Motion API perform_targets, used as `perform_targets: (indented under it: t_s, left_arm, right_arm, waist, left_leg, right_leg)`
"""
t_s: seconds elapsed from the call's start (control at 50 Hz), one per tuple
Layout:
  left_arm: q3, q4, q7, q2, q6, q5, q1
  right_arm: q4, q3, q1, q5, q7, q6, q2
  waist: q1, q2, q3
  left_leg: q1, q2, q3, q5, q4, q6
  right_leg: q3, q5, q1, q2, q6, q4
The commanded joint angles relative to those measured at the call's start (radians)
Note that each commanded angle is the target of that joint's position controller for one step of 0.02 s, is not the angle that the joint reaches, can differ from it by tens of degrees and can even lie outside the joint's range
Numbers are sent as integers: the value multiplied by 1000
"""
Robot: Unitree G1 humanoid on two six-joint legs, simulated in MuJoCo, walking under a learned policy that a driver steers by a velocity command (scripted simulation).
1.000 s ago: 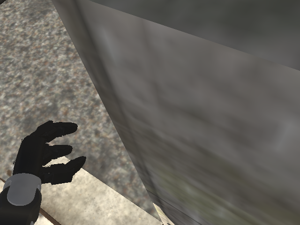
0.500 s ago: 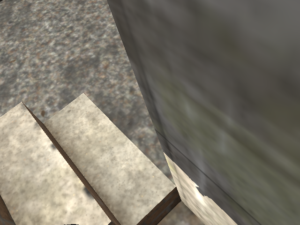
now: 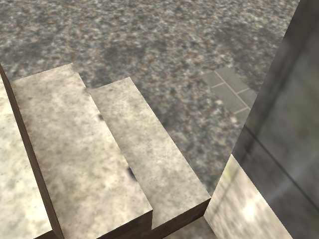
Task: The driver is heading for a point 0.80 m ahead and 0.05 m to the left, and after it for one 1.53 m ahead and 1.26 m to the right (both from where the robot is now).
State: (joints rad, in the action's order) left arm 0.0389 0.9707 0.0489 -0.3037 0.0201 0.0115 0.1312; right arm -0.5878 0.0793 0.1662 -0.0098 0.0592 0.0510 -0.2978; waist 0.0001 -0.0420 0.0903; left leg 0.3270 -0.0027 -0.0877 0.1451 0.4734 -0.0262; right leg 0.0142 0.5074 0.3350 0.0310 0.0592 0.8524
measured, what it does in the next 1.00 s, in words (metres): walks backwards: right foot, then left foot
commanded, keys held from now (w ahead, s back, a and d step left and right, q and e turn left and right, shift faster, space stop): w+q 0.30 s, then w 0.08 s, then w+e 0.42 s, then e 0.20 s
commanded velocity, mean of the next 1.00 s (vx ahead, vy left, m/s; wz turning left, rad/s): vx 0.00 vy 0.00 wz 0.06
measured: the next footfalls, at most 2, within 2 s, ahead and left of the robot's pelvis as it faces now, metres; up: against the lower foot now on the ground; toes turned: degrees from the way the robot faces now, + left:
right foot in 0.10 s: +0.02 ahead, -0.09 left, +0.00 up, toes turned +6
left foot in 0.46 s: -0.09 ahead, +0.17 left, +0.00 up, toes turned +14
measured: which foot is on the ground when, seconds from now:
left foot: down 0.00-0.10, up 0.12-0.44, down 0.46-1.00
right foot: up 0.00-0.08, down 0.10-0.48, up 0.50-1.00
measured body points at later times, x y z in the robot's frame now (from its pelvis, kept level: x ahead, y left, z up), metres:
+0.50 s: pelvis -0.07 +0.07 +0.00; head -0.06 +0.09 +0.45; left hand -0.02 +0.37 -0.11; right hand +0.12 -0.16 -0.09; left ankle -0.13 +0.16 -0.74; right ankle -0.02 -0.09 -0.73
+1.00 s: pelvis -0.14 +0.09 +0.01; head -0.11 +0.11 +0.46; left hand +0.00 +0.36 -0.10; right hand -0.01 -0.20 -0.08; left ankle -0.13 +0.16 -0.74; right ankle -0.14 -0.08 -0.66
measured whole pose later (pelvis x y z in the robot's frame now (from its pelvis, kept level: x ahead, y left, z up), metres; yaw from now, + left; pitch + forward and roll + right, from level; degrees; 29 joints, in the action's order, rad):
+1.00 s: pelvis -0.14 +0.09 +0.01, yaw +0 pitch -1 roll -1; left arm 0.07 0.66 0.00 -0.32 0.07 -0.01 0.21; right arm -0.69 0.03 0.19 -0.02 0.06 0.01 -0.29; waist 0.03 -0.04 0.09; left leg 0.17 0.05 0.25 0.20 0.38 0.07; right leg 0.01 0.31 0.46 -0.07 0.16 1.01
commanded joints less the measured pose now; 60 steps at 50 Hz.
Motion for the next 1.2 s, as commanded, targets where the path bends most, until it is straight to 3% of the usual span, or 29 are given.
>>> perform_targets:
  t_s: [0.02,0.08,0.1,0.12,0.14,0.16,0.18,0.22,0.26,0.32,0.38,0.42,0.44,0.46,0.48,0.5,0.52,0.54,0.58,0.66,0.7,0.8,0.94,1.02,1.06,1.12,1.16,1.18,1.2]
  left_arm:
    - [17,-81,-9,-105,-11,-4,52]
    - [26,-69,-17,-118,-23,11,141]
    - [31,-61,-16,-129,-24,3,174]
    - [47,-69,-11,-200,-22,-21,194]
    - [68,-125,-15,-290,-41,-55,100]
    - [42,-185,-19,-232,-52,-74,-66]
    - [32,-219,-5,-172,-54,-47,-158]
    - [16,-246,15,-122,-49,-12,-190]
    - [12,-233,27,-129,-38,-12,-79]
    - [26,-234,21,-191,7,-25,19]
    - [43,-248,-2,-238,26,-30,44]
    - [30,-251,-9,-198,24,-9,26]
    - [15,-243,-13,-163,18,4,19]
    - [-1,-225,-32,-124,-6,1,61]
    - [-28,-237,-58,-46,-34,-49,67]
    - [-22,-273,-65,-53,-45,-57,38]
    - [-3,-273,-52,-120,-36,-31,-19]
    - [11,-277,-44,-145,-27,-9,-35]
    - [35,-245,-24,-172,0,-6,29]
    - [52,-234,-6,-158,15,8,102]
    - [55,-248,-1,-133,19,14,89]
    - [57,-302,-9,-114,28,-5,71]
    - [48,-369,-42,-95,39,-25,75]
    - [37,-427,-60,-82,46,-22,23]
    - [29,-449,-57,-79,50,-15,5]
    - [34,-465,-53,-104,49,-16,22]
    - [43,-432,-49,-89,45,-13,108]
    - [60,-405,-41,-131,45,-14,168]
    - [83,-390,-35,-195,37,-9,224]
  right_arm:
    - [55,57,-4,14,20,-25,-177]
    - [80,56,-62,14,24,-23,-165]
    - [86,51,-73,17,26,-18,-148]
    - [108,43,-87,9,24,-11,-120]
    - [145,52,-119,32,23,-12,-145]
    - [104,80,4,44,14,-16,-219]
    - [44,91,112,40,1,-15,-231]
    - [14,74,136,12,1,-17,-164]
    - [46,52,64,19,-8,-22,-124]
    - [98,13,-16,27,-37,-37,-61]
    - [97,-4,20,13,-57,-50,-53]
    - [48,-4,117,14,-55,-49,-57]
    - [10,-9,191,7,-54,-47,-38]
    - [-15,-9,241,0,-44,-47,-59]
    - [-17,-7,260,-11,-26,-39,-104]
    - [-16,-14,196,-24,-25,-33,-124]
    - [1,-26,127,-40,-36,-55,-86]
    - [-6,-24,92,-49,-36,-76,-97]
    - [-22,-14,55,-29,-30,-101,-125]
    - [-35,-20,68,3,2,-87,-99]
    - [-42,-32,67,-2,17,-68,-73]
    - [-51,-26,70,-8,29,-46,-96]
    - [-38,-2,20,-17,8,-57,-156]
    - [-30,14,-4,-14,-12,-61,-193]
    - [-36,13,0,5,-21,-55,-193]
    - [-35,16,-52,5,-27,-44,-213]
    - [-45,20,-64,35,-33,-20,-212]
    - [-69,12,3,38,-39,-12,-175]
    - [-73,-1,35,14,-43,-11,-131]
  waist:
    - [-4,294,-98]
    - [-50,234,-100]
    - [-66,157,-89]
    - [-67,-39,-49]
    - [-66,-245,-9]
    - [45,-168,7]
    - [92,-116,8]
    - [77,-89,-7]
    - [8,-48,-40]
    - [-59,-79,-103]
    - [-66,-141,-155]
    - [-32,-125,-189]
    - [11,-109,-192]
    - [17,-72,-217]
    - [-3,122,-253]
    - [-26,223,-213]
    - [6,146,-176]
    - [3,171,-126]
    - [-10,219,-70]
    - [-14,173,-80]
    - [5,163,-75]
    - [34,157,-90]
    - [40,148,-81]
    - [50,157,-85]
    - [54,176,-91]
    - [27,194,-140]
    - [-29,149,-173]
    - [-37,78,-174]
    - [-47,-116,-142]
  left_leg:
    - [-13,206,-288,91,-194,184]
    - [51,171,-337,156,-174,133]
    - [105,117,-304,211,-109,86]
    - [237,-2,-201,320,101,29]
    - [222,-143,-89,375,541,-23]
    - [159,-64,-197,348,721,-19]
    - [143,-72,-162,285,825,-36]
    - [240,-54,-90,207,908,-77]
    - [272,-20,-23,176,766,-106]
    - [225,30,42,272,503,-106]
    - [83,12,124,359,278,-63]
    - [-44,-13,150,230,55,-11]
    - [-157,-18,155,76,-154,24]
    - [-330,36,76,-54,-224,51]
    - [-514,217,-129,-468,-118,87]
    - [-297,333,-185,-552,-98,241]
    - [-185,346,-180,-404,-160,300]
    - [-156,321,-149,-326,-186,297]
    - [-138,284,-84,-370,-175,260]
    - [-218,294,-19,-472,-162,260]
    - [-284,293,7,-414,-164,263]
    - [-347,327,27,-300,-199,283]
    - [-300,343,94,-132,-237,315]
    - [-259,358,137,-50,-238,303]
    - [-249,365,141,-29,-238,296]
    - [-235,363,187,-145,-160,262]
    - [-196,347,247,-178,-28,188]
    - [-123,304,285,-126,92,123]
    - [86,212,350,164,344,40]
  right_leg:
    - [54,-50,-59,-8,-16,-105]
    - [29,-158,-147,2,-48,-295]
    - [34,-203,-199,-26,-73,-421]
    - [225,-66,-202,-187,-144,-577]
    - [546,68,44,-430,-304,-785]
    - [517,10,129,-439,-318,-757]
    - [355,-100,120,-378,-275,-718]
    - [183,-305,-43,-289,-258,-631]
    - [85,-469,-201,-253,-279,-593]
    - [66,-529,-334,-285,-304,-581]
    - [45,-631,-330,-317,-327,-555]
    - [56,-727,-315,-320,-314,-506]
    - [37,-716,-268,-295,-274,-477]
    - [17,-612,-164,-261,-187,-442]
    - [-46,-293,40,-184,-80,-307]
    - [-33,23,49,-135,-18,-248]
    - [20,51,12,-130,5,-122]
    - [53,32,51,-104,12,-21]
    - [113,-17,117,-72,24,139]
    - [138,-90,209,-10,61,386]
    - [119,-124,262,-9,79,390]
    - [86,-166,290,-39,103,332]
    - [30,-192,247,-117,109,196]
    - [-12,-182,176,-143,79,73]
    - [-41,-135,144,-134,53,28]
    - [-65,-114,51,-128,9,-84]
    - [-138,-254,-87,-73,-51,-287]
    - [-113,-331,-191,-39,-93,-390]
    - [63,-636,-312,-140,-165,-452]
Velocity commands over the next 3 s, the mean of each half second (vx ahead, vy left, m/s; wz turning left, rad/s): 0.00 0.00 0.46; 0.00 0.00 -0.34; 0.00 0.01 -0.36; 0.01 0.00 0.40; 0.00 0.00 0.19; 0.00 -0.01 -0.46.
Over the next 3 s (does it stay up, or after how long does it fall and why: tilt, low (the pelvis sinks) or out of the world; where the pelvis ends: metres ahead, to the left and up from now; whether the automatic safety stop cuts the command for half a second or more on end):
stays up -0.22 0.02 0.01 its command is cut before an obstacle from the start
